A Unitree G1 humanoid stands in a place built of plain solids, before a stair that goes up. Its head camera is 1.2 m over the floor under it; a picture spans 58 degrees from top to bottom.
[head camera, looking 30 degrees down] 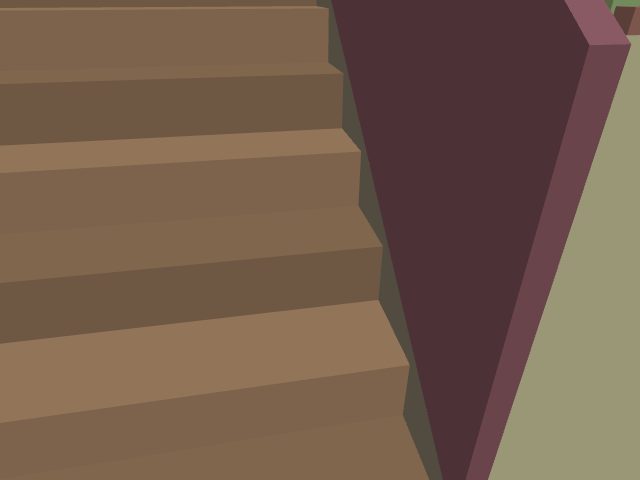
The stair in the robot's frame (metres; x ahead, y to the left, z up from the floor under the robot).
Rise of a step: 0.19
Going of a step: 0.27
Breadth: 1.25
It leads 10 degrees to the left of straight ahead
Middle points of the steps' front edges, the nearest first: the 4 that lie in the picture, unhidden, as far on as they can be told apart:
0.68 0.38 0.38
0.94 0.43 0.57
1.21 0.48 0.76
1.47 0.53 0.95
